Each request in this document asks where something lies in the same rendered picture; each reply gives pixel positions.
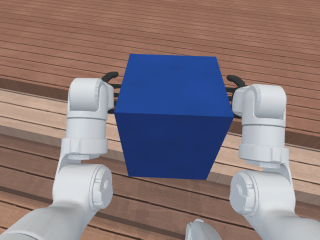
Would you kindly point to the robot right hand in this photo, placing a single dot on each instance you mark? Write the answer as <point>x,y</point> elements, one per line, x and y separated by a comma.
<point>240,83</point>

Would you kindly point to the carton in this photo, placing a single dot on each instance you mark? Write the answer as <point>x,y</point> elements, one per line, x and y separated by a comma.
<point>172,115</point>

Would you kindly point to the right robot forearm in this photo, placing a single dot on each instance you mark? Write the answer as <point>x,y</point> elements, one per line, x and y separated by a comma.
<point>263,111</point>

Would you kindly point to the left robot forearm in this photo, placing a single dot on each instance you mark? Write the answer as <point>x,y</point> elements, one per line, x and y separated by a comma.
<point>89,100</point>

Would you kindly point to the robot right thigh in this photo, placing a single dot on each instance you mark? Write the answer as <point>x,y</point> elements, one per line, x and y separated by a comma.
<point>201,231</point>

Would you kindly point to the robot left hand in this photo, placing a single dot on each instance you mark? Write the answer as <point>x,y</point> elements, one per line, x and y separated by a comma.
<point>106,78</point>

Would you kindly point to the robot right shin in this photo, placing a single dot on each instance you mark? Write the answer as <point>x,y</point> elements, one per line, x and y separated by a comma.
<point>199,220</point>

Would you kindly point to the right robot upper arm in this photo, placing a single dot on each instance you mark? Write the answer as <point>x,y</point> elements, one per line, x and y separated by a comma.
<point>267,201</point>

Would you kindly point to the left robot upper arm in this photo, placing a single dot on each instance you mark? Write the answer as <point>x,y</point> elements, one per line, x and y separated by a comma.
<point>80,190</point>

